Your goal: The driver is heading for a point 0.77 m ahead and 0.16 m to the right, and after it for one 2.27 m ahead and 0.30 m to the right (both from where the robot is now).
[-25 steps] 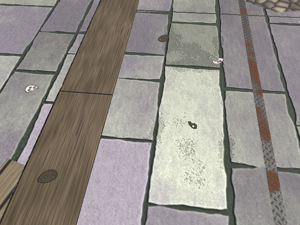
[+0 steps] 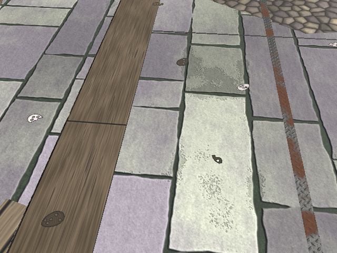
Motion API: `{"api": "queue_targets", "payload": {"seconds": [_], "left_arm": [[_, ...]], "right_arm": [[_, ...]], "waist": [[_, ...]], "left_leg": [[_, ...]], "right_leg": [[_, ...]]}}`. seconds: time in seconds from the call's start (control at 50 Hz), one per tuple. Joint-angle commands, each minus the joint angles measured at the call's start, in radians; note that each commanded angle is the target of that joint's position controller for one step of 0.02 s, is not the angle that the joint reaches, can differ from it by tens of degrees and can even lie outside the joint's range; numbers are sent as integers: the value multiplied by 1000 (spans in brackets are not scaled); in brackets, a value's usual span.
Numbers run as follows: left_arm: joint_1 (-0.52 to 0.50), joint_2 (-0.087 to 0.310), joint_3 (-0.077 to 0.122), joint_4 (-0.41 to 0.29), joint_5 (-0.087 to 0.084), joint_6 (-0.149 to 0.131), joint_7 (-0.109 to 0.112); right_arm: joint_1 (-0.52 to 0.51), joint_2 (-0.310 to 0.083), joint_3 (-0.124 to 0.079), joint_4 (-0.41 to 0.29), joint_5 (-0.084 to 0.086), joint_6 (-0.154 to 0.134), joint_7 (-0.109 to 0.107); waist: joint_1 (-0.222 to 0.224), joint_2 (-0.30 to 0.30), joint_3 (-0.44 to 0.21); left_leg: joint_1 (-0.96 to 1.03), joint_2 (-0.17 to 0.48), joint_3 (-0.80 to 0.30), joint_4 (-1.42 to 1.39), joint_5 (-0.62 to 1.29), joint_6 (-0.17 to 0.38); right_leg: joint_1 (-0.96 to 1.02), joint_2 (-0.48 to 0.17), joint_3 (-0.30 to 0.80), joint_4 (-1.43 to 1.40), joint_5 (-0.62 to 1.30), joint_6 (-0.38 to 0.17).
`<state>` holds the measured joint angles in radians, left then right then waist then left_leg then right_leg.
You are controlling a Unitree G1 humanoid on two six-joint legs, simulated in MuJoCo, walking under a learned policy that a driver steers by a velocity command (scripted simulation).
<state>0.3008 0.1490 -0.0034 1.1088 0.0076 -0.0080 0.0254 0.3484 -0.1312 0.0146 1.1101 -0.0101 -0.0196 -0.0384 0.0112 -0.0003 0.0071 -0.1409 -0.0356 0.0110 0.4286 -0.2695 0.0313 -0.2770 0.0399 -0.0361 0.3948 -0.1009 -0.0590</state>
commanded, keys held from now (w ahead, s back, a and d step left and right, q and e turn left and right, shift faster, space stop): shift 0.22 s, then w+shift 0.78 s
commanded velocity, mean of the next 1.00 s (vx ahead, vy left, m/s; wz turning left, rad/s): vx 0.55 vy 0.00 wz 0.00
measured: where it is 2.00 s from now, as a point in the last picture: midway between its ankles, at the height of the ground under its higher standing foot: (181, 155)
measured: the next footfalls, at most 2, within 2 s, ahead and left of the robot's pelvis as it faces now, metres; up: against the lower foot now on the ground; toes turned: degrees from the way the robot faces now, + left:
right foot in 0.56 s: +0.19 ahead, -0.15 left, +0.00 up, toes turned -5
left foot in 1.04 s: +0.66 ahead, +0.02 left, +0.00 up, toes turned +4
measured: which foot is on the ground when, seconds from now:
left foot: down 0.00-0.58, up 0.60-1.00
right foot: down 0.00-0.30, up 0.32-0.54, down 0.56-1.00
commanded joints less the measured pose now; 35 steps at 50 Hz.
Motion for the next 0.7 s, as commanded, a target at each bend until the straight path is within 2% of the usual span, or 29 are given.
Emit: {"api": "queue_targets", "payload": {"seconds": [0.02, 0.22, 0.24, 0.26, 0.28, 0.3, 0.32, 0.34, 0.36, 0.38, 0.42, 0.46, 0.5, 0.52, 0.54, 0.56, 0.58, 0.6, 0.62, 0.64, 0.66, 0.68, 0.7], "left_arm": [[48, 70, 11, -6, 0, -5, 4], [55, 52, 9, 27, 0, -2, 10], [65, 56, 11, 31, 0, 0, 9], [66, 88, 26, 23, 1, 5, 5], [24, 109, 35, -4, 8, 9, -5], [-60, 75, 30, -50, 12, 6, -17], [-165, 41, 24, -103, 13, -3, -28], [-205, 73, 36, -125, 26, -13, -34], [-186, 91, 48, -126, 29, -23, -41], [-163, 98, 56, -127, 29, -32, -50], [-147, 100, 66, -138, 16, -44, -63], [-172, 82, 66, -164, 12, -42, -68], [-159, 84, 71, -173, 9, -38, -68], [-113, 84, 75, -165, 9, -41, -66], [-22, 95, 84, -139, 10, -48, -60], [160, 132, 104, -83, 14, -63, -48], [363, 253, 135, -44, 38, -79, -31], [365, 236, 118, -36, 41, -78, -34], [185, 214, 104, -84, 41, -73, -32], [101, 190, 96, -114, 32, -79, -39], [77, 186, 92, -118, 22, -85, -41], [66, 164, 82, -116, 16, -92, -39], [72, 143, 74, -109, 15, -99, -35]], "right_arm": [[81, -67, -10, -1, 0, -5, -4], [98, -51, -8, 19, 0, -4, -9], [128, -60, -13, 25, -3, -3, -7], [135, -96, -27, 15, -6, 2, -4], [164, -125, -39, 8, -11, 6, 3], [212, -151, -51, 13, -8, 5, 6], [226, -168, -65, 20, -2, -1, 4], [205, -169, -74, 14, -8, -9, 1], [173, -169, -79, 0, -13, -20, 2], [141, -170, -84, -13, -12, -34, 3], [79, -170, -89, -40, -2, -58, 4], [65, -180, -95, -50, -1, -70, 6], [65, -188, -101, -53, -4, -74, 12], [55, -197, -105, -58, -3, -74, 15], [40, -204, -106, -65, -5, -77, 21], [26, -195, -101, -71, -16, -84, 29], [-10, -121, -80, -115, -11, -92, 39], [-75, -94, -78, -178, -12, -106, 52], [-132, -123, -81, -206, -22, -103, 62], [-153, -143, -84, -210, -19, -104, 77], [-130, -135, -83, -202, -23, -102, 87], [-117, -130, -84, -202, -37, -90, 93], [-119, -119, -81, -205, -43, -74, 99]], "waist": [[0, -1, 62], [1, 6, 77], [-7, 8, 43], [-14, 33, 58], [-39, 49, 121], [-80, 120, 176], [-104, 198, 238], [-99, 154, 248], [-68, 97, 208], [-41, 72, 164], [-3, 90, 112], [-2, 144, 129], [2, 138, 159], [23, 113, 163], [66, 68, 142], [146, -15, 60], [223, -283, -49], [173, -366, -44], [88, -197, 42], [55, -63, 45], [19, -36, 36], [-8, -47, 39], [-19, -59, 57]], "left_leg": [[-133, 111, -112, -114, -3, 42], [-113, 113, -110, -116, 33, 41], [-99, 94, -105, -119, -138, 52], [-114, 85, -131, -116, -377, 82], [-121, 122, -207, -156, -579, 122], [-53, 209, -336, -250, -686, 172], [-1, 332, -464, -368, -664, 218], [37, 382, -501, -397, -553, 237], [99, 371, -469, -383, -454, 231], [134, 352, -415, -368, -378, 216], [82, 287, -288, -362, -298, 170], [-29, 264, -222, -362, -306, 157], [-109, 262, -190, -333, -329, 174], [-161, 262, -173, -290, -337, 183], [-228, 242, -142, -193, -251, 183], [-321, 186, -75, 52, -54, 173], [-518, 62, 70, 520, 32, 118], [-731, -44, -25, 768, -179, 120], [-796, 58, -82, 888, -69, 134], [-765, 113, -81, 882, 44, 128], [-704, 147, -76, 828, 91, 112], [-664, 165, -64, 793, 102, 89], [-654, 174, -48, 784, 119, 67]], "right_leg": [[81, -118, 152, -73, -89, -4], [92, -118, 146, -58, -43, -3], [88, -93, 133, -44, -200, -12], [33, -57, 111, 0, -448, -30], [-95, -48, 116, 42, -594, -40], [-240, -21, 62, 140, -541, -23], [-364, -17, -34, 299, -302, 0], [-451, -67, -6, 404, -244, 6], [-494, -87, 17, 456, -221, 15], [-489, -101, 28, 469, -193, 21], [-363, -97, 13, 403, -151, 25], [-217, -87, -19, 294, -166, 19], [-87, -62, -81, 207, -207, 10], [8, -46, -115, 162, -195, 3], [153, -15, -139, 126, -193, -6], [384, -12, -104, 98, -243, -23], [580, -273, 313, -86, -637, -89], [549, -413, 796, -309, -906, -134], [435, -424, 715, -271, -850, -131], [352, -389, 582, -242, -708, -121], [287, -344, 472, -265, -610, -105], [238, -310, 402, -290, -547, -93], [204, -280, 344, -313, -495, -88]]}}
Keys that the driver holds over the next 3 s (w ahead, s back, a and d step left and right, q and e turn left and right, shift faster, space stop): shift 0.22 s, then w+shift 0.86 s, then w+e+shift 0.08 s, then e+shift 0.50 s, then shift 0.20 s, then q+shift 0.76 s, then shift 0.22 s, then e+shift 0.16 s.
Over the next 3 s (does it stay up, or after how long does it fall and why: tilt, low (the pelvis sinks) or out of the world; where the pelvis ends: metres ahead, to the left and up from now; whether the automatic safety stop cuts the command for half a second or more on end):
stays up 1.07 -0.03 0.00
